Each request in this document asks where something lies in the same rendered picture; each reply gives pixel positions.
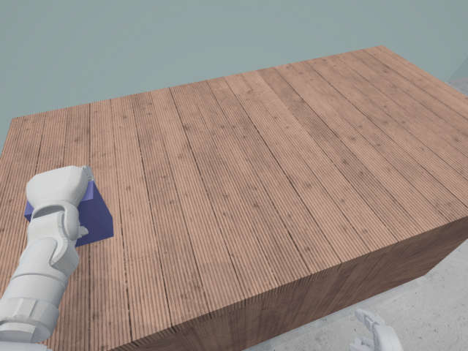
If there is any robot left hand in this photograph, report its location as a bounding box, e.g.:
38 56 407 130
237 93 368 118
26 165 96 239

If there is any robot right hand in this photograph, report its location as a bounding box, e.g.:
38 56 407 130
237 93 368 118
350 309 404 351

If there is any robot left forearm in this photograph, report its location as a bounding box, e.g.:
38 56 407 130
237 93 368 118
0 200 79 344

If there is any table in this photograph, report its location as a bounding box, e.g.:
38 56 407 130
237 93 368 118
0 45 468 351

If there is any sponge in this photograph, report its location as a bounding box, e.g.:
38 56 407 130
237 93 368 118
24 181 114 247

